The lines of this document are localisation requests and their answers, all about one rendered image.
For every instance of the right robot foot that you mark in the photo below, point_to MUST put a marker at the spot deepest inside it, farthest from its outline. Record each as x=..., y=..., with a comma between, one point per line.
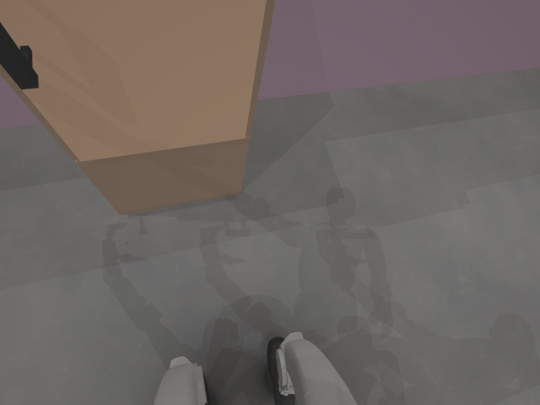
x=285, y=399

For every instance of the robot right shin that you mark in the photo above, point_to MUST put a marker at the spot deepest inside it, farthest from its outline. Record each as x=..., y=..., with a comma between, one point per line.
x=291, y=337

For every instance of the cupboard door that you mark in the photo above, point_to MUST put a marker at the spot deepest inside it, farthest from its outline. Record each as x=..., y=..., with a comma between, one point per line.
x=120, y=77

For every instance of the handle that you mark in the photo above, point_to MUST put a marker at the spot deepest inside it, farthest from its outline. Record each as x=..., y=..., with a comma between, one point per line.
x=17, y=62

